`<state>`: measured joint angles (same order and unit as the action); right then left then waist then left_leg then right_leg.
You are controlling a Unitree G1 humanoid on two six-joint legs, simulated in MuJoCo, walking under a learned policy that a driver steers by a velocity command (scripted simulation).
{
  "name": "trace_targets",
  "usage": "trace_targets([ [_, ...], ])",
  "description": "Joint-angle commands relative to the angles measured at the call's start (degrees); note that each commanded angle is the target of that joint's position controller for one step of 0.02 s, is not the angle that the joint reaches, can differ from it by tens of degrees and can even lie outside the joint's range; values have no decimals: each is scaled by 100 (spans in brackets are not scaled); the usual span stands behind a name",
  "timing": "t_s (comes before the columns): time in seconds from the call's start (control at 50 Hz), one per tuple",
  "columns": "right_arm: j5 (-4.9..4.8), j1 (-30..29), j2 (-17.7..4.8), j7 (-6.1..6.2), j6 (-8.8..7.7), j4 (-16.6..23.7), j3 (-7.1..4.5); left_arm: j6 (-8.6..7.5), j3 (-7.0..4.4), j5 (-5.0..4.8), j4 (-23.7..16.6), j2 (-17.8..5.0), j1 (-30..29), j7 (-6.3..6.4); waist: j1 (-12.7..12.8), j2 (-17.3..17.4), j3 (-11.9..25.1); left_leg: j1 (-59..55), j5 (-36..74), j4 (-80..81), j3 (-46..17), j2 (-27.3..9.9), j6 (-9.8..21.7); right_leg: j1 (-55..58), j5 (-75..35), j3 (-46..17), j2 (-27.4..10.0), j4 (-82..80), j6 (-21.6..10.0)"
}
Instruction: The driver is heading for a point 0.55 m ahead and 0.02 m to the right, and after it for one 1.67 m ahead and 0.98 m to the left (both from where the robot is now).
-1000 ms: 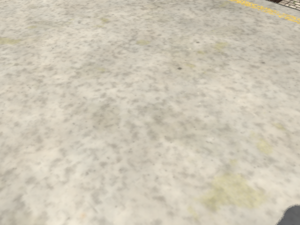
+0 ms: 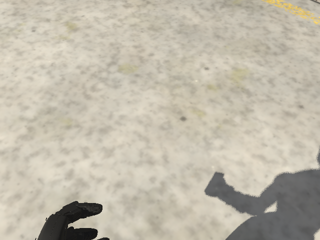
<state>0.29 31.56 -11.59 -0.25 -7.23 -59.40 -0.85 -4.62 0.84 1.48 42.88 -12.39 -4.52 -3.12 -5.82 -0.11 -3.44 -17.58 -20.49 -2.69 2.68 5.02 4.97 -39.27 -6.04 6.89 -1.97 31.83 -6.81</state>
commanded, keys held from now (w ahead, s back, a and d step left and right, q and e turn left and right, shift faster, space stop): w+shift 0.32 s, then q+shift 0.68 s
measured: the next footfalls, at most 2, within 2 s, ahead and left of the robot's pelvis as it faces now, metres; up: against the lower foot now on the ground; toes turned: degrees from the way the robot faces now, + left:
right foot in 0.06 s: +0.27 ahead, -0.08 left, +0.00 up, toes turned -4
left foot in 0.50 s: +0.72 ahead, +0.08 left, +0.00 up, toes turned +5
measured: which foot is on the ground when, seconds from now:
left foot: down 0.00-0.06, up 0.08-0.48, down 0.50-0.94, up 0.96-1.00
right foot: up 0.00-0.04, down 0.06-0.50, up 0.52-0.92, down 0.94-1.00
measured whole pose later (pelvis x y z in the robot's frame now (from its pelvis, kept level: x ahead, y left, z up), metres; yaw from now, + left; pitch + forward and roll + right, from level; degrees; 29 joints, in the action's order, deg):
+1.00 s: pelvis +0.75 +0.01 +0.01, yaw +31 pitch +3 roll -1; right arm -1.2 11.6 -19.2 2.5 2.7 -36.4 -5.2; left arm -3.2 -2.2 1.5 36.5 -15.8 3.1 1.9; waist -3.0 1.2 -0.8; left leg 22.6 -30.3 -51.1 -15.6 12.5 1.4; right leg -25.4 4.0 -6.6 4.8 27.5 0.0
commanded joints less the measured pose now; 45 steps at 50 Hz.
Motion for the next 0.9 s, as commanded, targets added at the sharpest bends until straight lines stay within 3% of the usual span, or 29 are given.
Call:
trace_targets([
  [0.02,174,-250,-1438,191,101,236,-271,-16,-335,-23,166,-993,1612,193,1362,829,800,878,8262,-2583,-107,-1587,117,2758,859,5,663,13,-270],
  [0.04,205,-554,-1484,214,182,293,-299,13,-450,-2,539,-1171,2783,291,1951,766,1241,1298,7588,-4128,12,-1495,165,3847,1076,-110,514,-327,-392],
  [0.06,225,-650,-1124,183,177,424,-244,55,-612,111,719,-1586,3717,404,2177,302,1790,2539,5256,-6313,50,-1072,254,5146,2554,-1136,-491,59,-603],
  [0.08,-154,198,-177,16,59,641,-55,57,-696,215,676,-1822,3380,342,1132,-1752,2523,5041,-392,-8678,-398,42,-22,6747,3588,-4690,-2134,-782,-1412],
  [0.1,-142,-345,-834,72,6,743,-146,58,-704,70,650,-1436,2970,219,1310,-664,2190,5825,-69,-8745,-856,-282,222,6408,3968,-5068,-1890,-1478,-1390],
  [0.12,-119,-1056,-882,76,-13,933,-165,-8,-623,42,699,-1089,2580,202,1178,-242,1171,6075,399,-8334,-818,-598,260,5495,3453,-4102,-1703,-1672,-1208],
  [0.14,-61,-1224,-749,46,-10,984,-128,-54,-555,75,814,-728,2436,192,937,273,555,5877,514,-7887,-796,-796,264,4507,2819,-3468,-1514,-1888,-1052],
  [0.18,155,-1213,-458,-89,173,1046,-63,-144,-429,76,1005,-428,2384,255,463,209,172,5310,546,-7345,-863,-1028,147,3254,2580,-2586,-1035,-2167,-705],
  [0.22,236,-1420,-310,-202,307,1183,-16,-252,-414,-55,1152,-476,2511,255,298,-44,-143,5433,587,-6855,-739,-1246,-15,2763,2484,-2128,-846,-2526,-615],
  [0.28,242,-2567,-451,-272,315,1673,33,-350,-436,-105,1184,-667,2714,179,450,-92,-598,5776,1615,-5498,-251,-1379,-164,2420,1411,-1369,-499,-2983,-588],
  [0.32,184,-3114,-412,-334,253,1864,103,-407,-436,-162,1184,-702,2827,151,564,-2,-669,5092,2593,-4149,68,-1234,-136,2198,476,-892,-258,-3134,-438],
  [0.38,113,-3417,-326,-360,164,1840,171,-464,-418,-211,1411,-871,3319,207,787,27,-670,4604,3616,-3006,572,-730,91,3171,-2145,-314,-417,-3065,-98],
  [0.42,182,-3138,-494,-313,122,1701,128,-404,-395,-155,1447,-976,3413,321,700,-298,-243,4320,3397,-2791,743,-245,225,4072,-3783,-36,-502,-2343,171],
  [0.44,216,-2691,-627,-281,104,1543,73,-343,-407,-106,1414,-1063,3339,401,486,-514,125,3855,3147,-2799,773,22,267,4295,-4414,66,-534,-1632,320],
  [0.46,-293,-2473,-1192,-309,18,1677,-245,-158,-471,-130,1250,-1435,3158,507,72,-927,912,3227,3170,-3001,309,63,311,4626,-5094,-160,-655,-522,581],
  [0.48,-353,-1434,-1460,-312,24,1403,-358,-14,-520,-39,1017,-1575,2444,567,-603,-1029,1387,2553,3538,-2571,90,-79,387,4598,-4921,2,-547,897,796],
  [0.5,-237,-585,-1628,-233,105,1158,-416,10,-472,44,780,-1377,2145,560,-832,-558,1738,1375,4355,-2292,-453,-552,445,3713,-2774,46,-71,2775,969],
  [0.52,41,-835,-1972,-220,143,1372,-439,-101,-223,231,576,-247,2996,440,118,1936,2242,-1125,7368,-3408,-2591,-1927,1507,684,4052,-428,1002,5618,1436],
  [0.54,248,-983,-1846,-226,149,1444,-433,-298,-161,-64,573,-500,3507,316,46,1019,3708,-1770,6696,-2801,-4163,-2644,2256,-23,4126,-1793,852,6630,1253],
  [0.56,164,-1462,-1705,-195,215,1797,-496,-363,-277,-234,290,-1023,2810,328,-18,353,3226,-994,5675,-2475,-3770,-2326,2054,-8,3685,-1838,515,6262,1034],
  [0.58,-62,-1970,-1509,-180,244,1849,-462,-364,-310,-202,54,-1076,2283,372,320,-326,1972,379,4935,-2062,-3204,-1856,1789,-155,3462,-1578,339,5611,930],
  [0.6,-151,-2131,-1288,-147,251,1925,-387,-303,-357,-104,-10,-1122,2060,439,495,-667,1433,1384,4787,-1806,-2991,-1680,1672,-31,3353,-1475,206,5280,951],
  [0.64,-78,-2205,-1313,-118,307,1995,-405,-131,-402,-38,-220,-1076,2094,475,844,-460,858,2727,4982,-1525,-2680,-1345,1613,416,3276,-1459,117,4594,1043],
  [0.68,-95,-2252,-1328,-60,354,2070,-437,-53,-375,-20,-425,-873,1930,549,948,-228,746,3565,5201,-1570,-2282,-932,1397,756,3034,-1327,120,3400,1124],
  [0.74,-176,-2103,-1563,140,592,2162,-553,49,-342,-49,-697,-760,1407,630,830,176,1244,3733,5339,-1933,-2162,-551,950,1185,1970,-1196,552,1915,1262],
  [0.8,-292,-1966,-1552,324,834,2251,-594,116,-347,-120,-953,-806,759,609,616,464,1427,3505,4154,-2163,-2482,-372,357,1282,1243,-1361,784,989,1268],
  [0.84,-258,-1896,-1495,392,916,2340,-605,105,-360,-142,-1088,-865,419,557,504,663,1253,3290,3284,-2234,-2864,-376,221,1213,1144,-1543,819,483,1244],
  [0.9,-169,-2045,-1335,403,938,2586,-601,1,-469,-136,-1048,-1072,528,488,584,942,1043,2942,2522,-2585,-3468,-470,213,1485,1135,-1855,635,-375,1106],
])
Velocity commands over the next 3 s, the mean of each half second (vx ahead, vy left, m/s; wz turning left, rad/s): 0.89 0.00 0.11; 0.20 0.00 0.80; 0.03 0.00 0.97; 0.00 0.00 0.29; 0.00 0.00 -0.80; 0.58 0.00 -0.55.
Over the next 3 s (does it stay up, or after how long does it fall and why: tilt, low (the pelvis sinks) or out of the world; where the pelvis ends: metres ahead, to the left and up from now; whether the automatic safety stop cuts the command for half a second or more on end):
stays up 0.99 0.09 0.01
